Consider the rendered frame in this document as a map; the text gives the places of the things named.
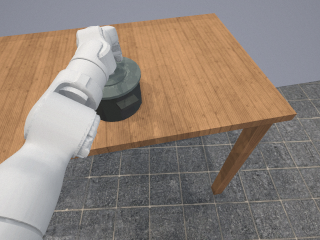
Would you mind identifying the pot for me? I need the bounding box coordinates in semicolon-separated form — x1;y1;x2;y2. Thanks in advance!
95;82;142;122

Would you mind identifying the lid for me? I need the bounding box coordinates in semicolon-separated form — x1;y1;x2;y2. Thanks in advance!
101;57;141;100

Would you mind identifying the left robot forearm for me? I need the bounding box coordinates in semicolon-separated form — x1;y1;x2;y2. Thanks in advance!
24;26;117;140

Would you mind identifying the left robot hand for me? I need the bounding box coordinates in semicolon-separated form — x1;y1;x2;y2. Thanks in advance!
101;25;123;76

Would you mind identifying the left robot upper arm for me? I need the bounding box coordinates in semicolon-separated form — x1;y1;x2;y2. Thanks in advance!
0;91;101;240

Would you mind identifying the knob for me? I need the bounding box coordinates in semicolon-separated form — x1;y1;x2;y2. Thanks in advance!
114;66;119;74

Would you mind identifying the table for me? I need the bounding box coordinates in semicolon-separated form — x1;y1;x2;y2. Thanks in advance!
0;13;297;195

